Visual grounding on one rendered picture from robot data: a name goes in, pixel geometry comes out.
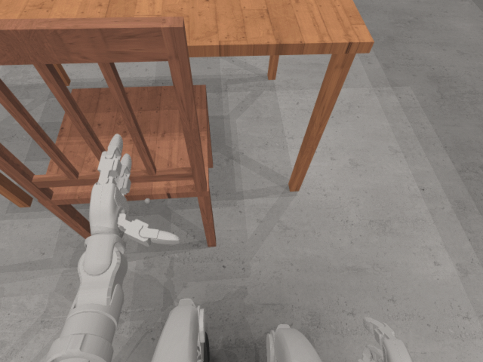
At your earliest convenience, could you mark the left robot hand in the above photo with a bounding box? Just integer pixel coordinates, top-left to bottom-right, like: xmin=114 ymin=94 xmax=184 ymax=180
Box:
xmin=89 ymin=134 xmax=180 ymax=247

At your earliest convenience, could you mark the table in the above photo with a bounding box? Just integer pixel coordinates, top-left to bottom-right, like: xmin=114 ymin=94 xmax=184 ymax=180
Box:
xmin=0 ymin=0 xmax=374 ymax=207

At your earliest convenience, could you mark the left robot forearm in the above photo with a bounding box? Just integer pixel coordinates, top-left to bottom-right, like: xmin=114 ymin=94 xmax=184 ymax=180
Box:
xmin=45 ymin=233 xmax=128 ymax=362

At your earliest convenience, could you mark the chair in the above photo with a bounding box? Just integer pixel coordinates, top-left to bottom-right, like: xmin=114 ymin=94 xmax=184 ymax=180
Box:
xmin=0 ymin=17 xmax=216 ymax=247

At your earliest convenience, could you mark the right robot hand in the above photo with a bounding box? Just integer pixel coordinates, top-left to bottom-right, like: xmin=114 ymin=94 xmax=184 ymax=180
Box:
xmin=358 ymin=317 xmax=413 ymax=362

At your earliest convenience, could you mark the robot left thigh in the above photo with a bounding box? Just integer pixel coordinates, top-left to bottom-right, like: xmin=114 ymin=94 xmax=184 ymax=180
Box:
xmin=151 ymin=305 xmax=205 ymax=362

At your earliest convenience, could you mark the robot right thigh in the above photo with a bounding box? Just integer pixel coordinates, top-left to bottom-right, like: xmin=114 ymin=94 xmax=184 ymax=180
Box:
xmin=266 ymin=328 xmax=323 ymax=362

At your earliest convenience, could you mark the robot thigh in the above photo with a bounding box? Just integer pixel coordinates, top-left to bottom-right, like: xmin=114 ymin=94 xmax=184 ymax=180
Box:
xmin=266 ymin=328 xmax=323 ymax=362
xmin=151 ymin=305 xmax=205 ymax=362

